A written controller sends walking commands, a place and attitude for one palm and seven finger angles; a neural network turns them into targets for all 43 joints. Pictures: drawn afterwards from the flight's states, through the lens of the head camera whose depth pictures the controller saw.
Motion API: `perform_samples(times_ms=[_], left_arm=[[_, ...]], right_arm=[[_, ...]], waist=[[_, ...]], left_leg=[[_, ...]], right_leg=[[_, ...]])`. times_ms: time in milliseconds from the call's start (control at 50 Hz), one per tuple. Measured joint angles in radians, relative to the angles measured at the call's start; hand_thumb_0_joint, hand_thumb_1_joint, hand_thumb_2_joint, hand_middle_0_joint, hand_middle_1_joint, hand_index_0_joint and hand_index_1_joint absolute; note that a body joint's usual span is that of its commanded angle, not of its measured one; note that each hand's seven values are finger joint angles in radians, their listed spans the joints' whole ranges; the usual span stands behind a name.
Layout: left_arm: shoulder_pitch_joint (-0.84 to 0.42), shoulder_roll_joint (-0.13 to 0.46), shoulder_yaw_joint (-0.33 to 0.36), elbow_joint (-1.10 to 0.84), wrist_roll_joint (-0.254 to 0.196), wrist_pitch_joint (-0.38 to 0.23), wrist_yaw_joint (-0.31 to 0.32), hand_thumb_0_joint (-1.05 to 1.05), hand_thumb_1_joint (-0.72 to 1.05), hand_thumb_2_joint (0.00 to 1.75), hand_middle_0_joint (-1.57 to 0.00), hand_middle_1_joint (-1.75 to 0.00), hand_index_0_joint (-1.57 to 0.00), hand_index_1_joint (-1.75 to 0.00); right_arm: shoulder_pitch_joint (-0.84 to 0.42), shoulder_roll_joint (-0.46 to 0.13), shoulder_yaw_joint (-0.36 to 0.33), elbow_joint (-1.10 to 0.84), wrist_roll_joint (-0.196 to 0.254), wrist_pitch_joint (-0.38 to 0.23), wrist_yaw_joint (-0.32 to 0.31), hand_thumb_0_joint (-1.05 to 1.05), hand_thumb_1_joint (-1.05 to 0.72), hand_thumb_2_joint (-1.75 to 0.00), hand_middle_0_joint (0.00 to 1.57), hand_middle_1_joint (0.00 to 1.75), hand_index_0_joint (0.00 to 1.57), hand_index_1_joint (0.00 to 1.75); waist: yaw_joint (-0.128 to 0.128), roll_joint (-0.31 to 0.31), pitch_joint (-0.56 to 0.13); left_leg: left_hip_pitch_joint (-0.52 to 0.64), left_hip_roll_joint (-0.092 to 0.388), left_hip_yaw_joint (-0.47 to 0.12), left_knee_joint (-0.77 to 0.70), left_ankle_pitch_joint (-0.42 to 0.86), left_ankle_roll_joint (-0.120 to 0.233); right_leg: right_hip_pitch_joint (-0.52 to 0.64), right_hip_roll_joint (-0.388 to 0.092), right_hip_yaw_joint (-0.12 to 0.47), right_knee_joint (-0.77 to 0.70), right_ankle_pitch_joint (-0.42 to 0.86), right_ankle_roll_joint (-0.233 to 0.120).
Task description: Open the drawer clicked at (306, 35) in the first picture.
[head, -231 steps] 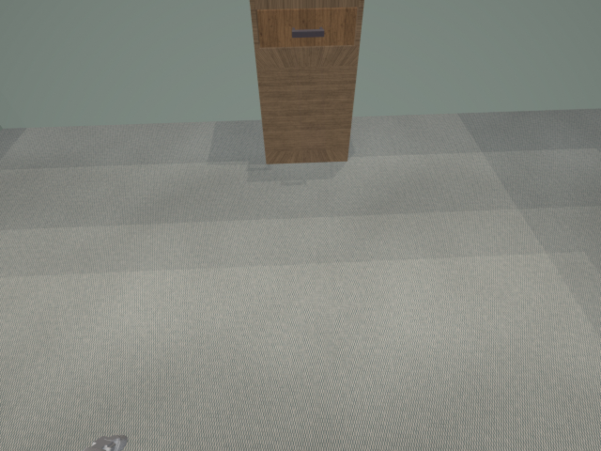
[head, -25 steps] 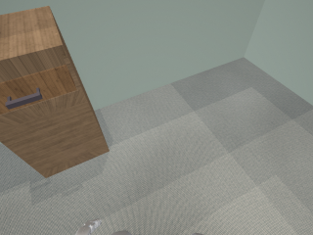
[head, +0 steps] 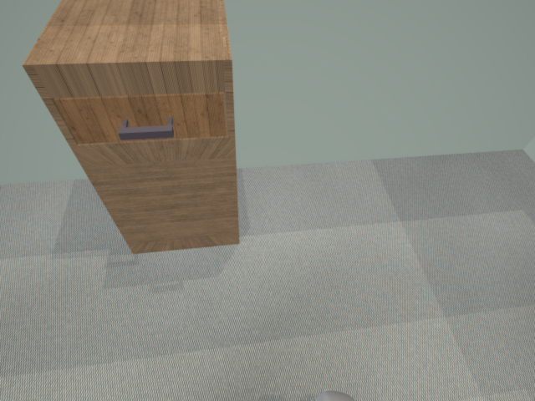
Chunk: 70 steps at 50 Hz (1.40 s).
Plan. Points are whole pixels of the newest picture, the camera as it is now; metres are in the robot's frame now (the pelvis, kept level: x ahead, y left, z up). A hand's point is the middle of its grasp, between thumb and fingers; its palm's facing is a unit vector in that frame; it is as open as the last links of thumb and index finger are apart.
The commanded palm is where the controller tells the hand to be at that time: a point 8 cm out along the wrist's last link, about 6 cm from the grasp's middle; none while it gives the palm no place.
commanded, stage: turn to face it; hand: left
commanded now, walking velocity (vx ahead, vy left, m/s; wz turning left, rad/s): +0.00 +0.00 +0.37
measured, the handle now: (147, 127) +0.72 +0.34 -0.08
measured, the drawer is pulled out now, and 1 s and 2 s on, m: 0.00 0.00 0.00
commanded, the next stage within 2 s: take the last steps up to it in 0.28 s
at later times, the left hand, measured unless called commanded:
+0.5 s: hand out of the picture +0.00 +0.13 -0.15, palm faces +0.25 -0.93 -0.26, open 7.3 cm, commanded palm none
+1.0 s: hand out of the picture +0.05 +0.20 -0.17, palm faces +0.28 -0.94 -0.18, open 7.4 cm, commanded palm none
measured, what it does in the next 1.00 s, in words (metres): steps on the spot: right foot, then left foot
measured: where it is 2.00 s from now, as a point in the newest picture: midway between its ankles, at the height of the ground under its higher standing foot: (249, 373)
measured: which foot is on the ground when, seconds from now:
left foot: down 0.00-0.20, up 0.22-0.66, down 0.68-1.00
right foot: up 0.00-0.18, down 0.20-0.70, up 0.72-1.00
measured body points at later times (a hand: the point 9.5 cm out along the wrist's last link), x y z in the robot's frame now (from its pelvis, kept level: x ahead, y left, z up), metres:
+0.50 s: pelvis -0.01 -0.06 +0.00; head +0.02 -0.09 +0.45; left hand -0.02 +0.18 -0.13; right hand +0.11 -0.30 -0.16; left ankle -0.07 +0.08 -0.68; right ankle +0.01 -0.16 -0.74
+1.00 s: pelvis +0.06 +0.01 +0.00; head +0.07 +0.01 +0.45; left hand +0.03 +0.25 -0.15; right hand +0.07 -0.22 -0.16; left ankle -0.06 +0.08 -0.74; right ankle +0.17 -0.10 -0.70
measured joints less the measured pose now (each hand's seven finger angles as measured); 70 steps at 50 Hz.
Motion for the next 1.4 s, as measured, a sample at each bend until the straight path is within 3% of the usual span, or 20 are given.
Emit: perform_samples(times_ms=[140, 200, 280, 320, 380, 500, 620, 680, 700, 760, 800, 860, 980, 1100, 1140, 1180, 1240, 1320, 1400], left_arm=[[-0.005, -0.029, -0.020, -0.008, -0.008, -0.004, 0.006, 0.01, 0.91, 0.90, -0.19, -0.30, -0.20, -0.30], [0.003, -0.049, -0.035, -0.026, -0.008, -0.027, 0.007, 0.00, 0.91, 0.90, -0.19, -0.30, -0.20, -0.30], [0.016, -0.098, -0.057, -0.028, 0.003, -0.044, 0.008, 0.00, 0.90, 0.90, -0.20, -0.30, -0.20, -0.30], [0.026, -0.115, -0.063, -0.023, 0.004, -0.045, 0.008, 0.00, 0.90, 0.90, -0.20, -0.30, -0.20, -0.30], [0.033, -0.131, -0.068, -0.014, 0.005, -0.050, 0.009, 0.00, 0.90, 0.90, -0.20, -0.30, -0.20, -0.30], [0.054, -0.115, -0.059, 0.014, 0.011, -0.073, 0.003, 0.00, 0.92, 0.90, -0.20, -0.30, -0.20, -0.30], [0.116, -0.084, -0.046, 0.074, 0.019, -0.083, -0.008, 0.00, 0.91, 0.90, -0.20, -0.30, -0.20, -0.30], [0.159, -0.067, -0.039, 0.115, 0.011, -0.070, -0.011, 0.00, 0.91, 0.90, -0.20, -0.30, -0.20, -0.30], [0.171, -0.061, -0.037, 0.128, 0.008, -0.063, -0.013, 0.00, 0.91, 0.90, -0.20, -0.30, -0.20, -0.30], [0.183, -0.049, -0.036, 0.166, 0.011, -0.030, -0.014, 0.00, 0.91, 0.90, -0.20, -0.30, -0.20, -0.30], [0.171, -0.050, -0.037, 0.175, 0.012, -0.025, -0.022, 0.01, 0.91, 0.90, -0.20, -0.30, -0.20, -0.30], [0.134, -0.059, -0.040, 0.160, 0.011, -0.036, -0.031, 0.01, 0.91, 0.90, -0.20, -0.30, -0.20, -0.30], [0.041, -0.084, -0.044, 0.110, 0.007, -0.048, -0.034, 0.01, 0.91, 0.90, -0.19, -0.30, -0.20, -0.30], [-0.044, -0.101, -0.041, 0.070, 0.005, -0.067, -0.040, 0.00, 0.91, 0.90, -0.19, -0.30, -0.20, -0.30], [-0.064, -0.100, -0.039, 0.056, 0.009, -0.098, -0.038, 0.00, 0.91, 0.90, -0.19, -0.30, -0.20, -0.30], [-0.075, -0.108, -0.041, 0.049, 0.003, -0.120, -0.033, 0.00, 0.91, 0.90, -0.20, -0.30, -0.20, -0.30], [-0.055, -0.124, -0.046, 0.054, -0.001, -0.117, -0.019, 0.00, 0.91, 0.90, -0.20, -0.30, -0.20, -0.30], [-0.008, -0.120, -0.034, 0.079, -0.001, -0.115, 0.003, -0.01, 0.94, 0.90, -0.20, -0.30, -0.20, -0.30], [0.034, -0.107, -0.041, 0.108, 0.005, -0.109, -0.006, -0.01, 0.94, 0.90, -0.20, -0.30, -0.20, -0.30]], right_arm=[[-0.009, 0.000, -0.002, 0.013, -0.002, 0.020, 0.006, 0.00, -0.91, -0.89, 0.21, 0.30, 0.21, 0.30], [-0.007, -0.006, -0.008, 0.020, 0.005, 0.031, 0.010, 0.00, -0.91, -0.89, 0.21, 0.30, 0.21, 0.30], [-0.016, -0.025, -0.025, 0.040, 0.006, 0.055, 0.013, 0.00, -0.91, -0.89, 0.21, 0.30, 0.21, 0.30], [-0.019, -0.031, -0.030, 0.048, 0.005, 0.058, 0.017, 0.00, -0.91, -0.89, 0.20, 0.30, 0.20, 0.30], [-0.017, -0.033, -0.031, 0.059, 0.005, 0.056, 0.017, 0.00, -0.91, -0.89, 0.20, 0.30, 0.20, 0.30], [-0.015, -0.030, -0.021, 0.094, 0.002, 0.058, 0.015, 0.00, -0.91, -0.90, 0.20, 0.30, 0.20, 0.30], [-0.031, -0.015, -0.006, 0.098, 0.003, 0.036, 0.026, 0.01, -0.91, -0.90, 0.20, 0.30, 0.20, 0.30], [-0.033, -0.006, 0.007, 0.084, 0.004, 0.003, 0.023, 0.01, -0.91, -0.90, 0.20, 0.30, 0.20, 0.30], [-0.033, -0.001, 0.009, 0.080, 0.003, -0.010, 0.020, 0.00, -0.91, -0.90, 0.20, 0.30, 0.20, 0.30], [-0.014, 0.028, 0.020, 0.078, -0.002, -0.035, 0.008, 0.00, -0.91, -0.89, 0.20, 0.30, 0.20, 0.30], [0.018, 0.043, 0.026, 0.085, -0.001, -0.045, -0.001, 0.00, -0.91, -0.89, 0.20, 0.30, 0.20, 0.30], [0.073, 0.049, 0.024, 0.118, 0.003, -0.053, -0.015, 0.00, -0.93, -0.89, 0.20, 0.30, 0.21, 0.30], [0.174, 0.057, 0.023, 0.197, 0.004, -0.057, -0.017, 0.00, -0.93, -0.89, 0.21, 0.30, 0.21, 0.30], [0.243, 0.060, 0.017, 0.247, -0.003, -0.055, -0.017, 0.00, -0.92, -0.89, 0.21, 0.30, 0.20, 0.30], [0.259, 0.064, 0.017, 0.261, 0.004, -0.053, -0.014, 0.00, -0.91, -0.89, 0.21, 0.30, 0.20, 0.30], [0.243, 0.062, 0.014, 0.267, 0.011, -0.041, -0.010, 0.00, -0.91, -0.89, 0.20, 0.30, 0.20, 0.30], [0.198, 0.050, 0.004, 0.248, 0.007, -0.024, -0.005, 0.01, -0.91, -0.89, 0.20, 0.30, 0.20, 0.30], [0.127, 0.042, -0.002, 0.192, -0.002, -0.023, -0.001, 0.01, -0.91, -0.89, 0.20, 0.30, 0.20, 0.30], [0.068, 0.043, -0.002, 0.150, -0.002, -0.027, 0.007, 0.00, -0.91, -0.90, 0.20, 0.30, 0.20, 0.30]], waist=[[-0.010, 0.039, 0.010], [-0.006, 0.049, 0.001], [-0.001, 0.076, 0.004], [-0.003, 0.074, 0.004], [-0.006, 0.062, 0.005], [0.019, 0.034, 0.001], [0.060, 0.001, -0.013], [0.066, -0.004, -0.026], [0.063, -0.007, -0.028], [0.057, -0.028, -0.028], [0.044, -0.024, -0.029], [0.032, -0.018, -0.024], [0.013, -0.010, -0.010], [-0.030, 0.015, 0.013], [-0.030, 0.022, 0.022], [-0.029, 0.037, 0.037], [-0.026, 0.049, 0.027], [-0.028, 0.049, -0.003], [-0.014, 0.043, -0.024]], left_leg=[[-0.007, -0.019, -0.061, 0.006, 0.009, -0.028], [-0.038, -0.031, -0.082, 0.059, -0.008, -0.053], [-0.137, -0.037, -0.092, 0.382, -0.235, -0.076], [-0.171, -0.026, -0.079, 0.538, -0.223, -0.089], [-0.168, 0.001, -0.066, 0.617, -0.201, -0.111], [-0.067, 0.042, -0.038, 0.463, -0.238, -0.124], [0.025, 0.045, 0.011, 0.249, -0.265, -0.090], [0.117, 0.043, 0.043, 0.036, -0.179, -0.072], [0.129, 0.042, 0.046, 0.007, -0.119, -0.061], [0.155, 0.029, 0.066, 0.030, -0.136, -0.037], [0.191, 0.023, 0.065, -0.009, -0.139, -0.030], [0.247, 0.008, 0.059, -0.085, -0.115, -0.025], [0.339, -0.012, 0.061, -0.170, -0.120, -0.027], [0.385, 0.012, 0.071, -0.103, -0.226, -0.062], [0.331, 0.037, 0.065, 0.070, -0.300, -0.061], [0.195, 0.046, 0.016, 0.396, -0.334, -0.040], [0.010, 0.061, -0.009, 0.667, -0.244, -0.029], [-0.130, 0.102, -0.004, 0.598, -0.140, -0.054], [-0.158, 0.119, 0.012, 0.404, -0.093, -0.075]], right_leg=[[0.106, 0.032, 0.007, -0.226, -0.034, -0.015], [0.199, 0.040, -0.004, -0.445, 0.077, -0.034], [0.214, 0.038, -0.043, -0.447, 0.089, -0.107], [0.234, 0.031, -0.058, -0.477, 0.102, -0.115], [0.256, 0.019, -0.082, -0.512, 0.119, -0.119], [0.276, 0.000, -0.128, -0.546, 0.131, -0.119], [0.289, -0.025, -0.155, -0.566, 0.135, -0.094], [0.285, -0.032, -0.162, -0.528, 0.110, -0.069], [0.272, -0.035, -0.158, -0.486, 0.080, -0.065], [0.184, -0.027, -0.092, -0.238, -0.067, -0.074], [0.112, -0.019, -0.070, -0.096, -0.044, -0.080], [0.028, -0.026, -0.053, -0.020, 0.035, -0.074], [-0.037, -0.038, -0.045, -0.140, 0.127, -0.067], [0.039, 0.002, -0.077, -0.370, 0.153, -0.105], [0.074, 0.018, -0.091, -0.410, 0.236, -0.131], [0.082, 0.028, -0.109, -0.362, 0.193, -0.148], [0.143, 0.045, -0.121, -0.422, 0.164, -0.149], [0.223, 0.062, -0.125, -0.554, 0.201, -0.145], [0.283, 0.068, -0.121, -0.630, 0.208, -0.137]])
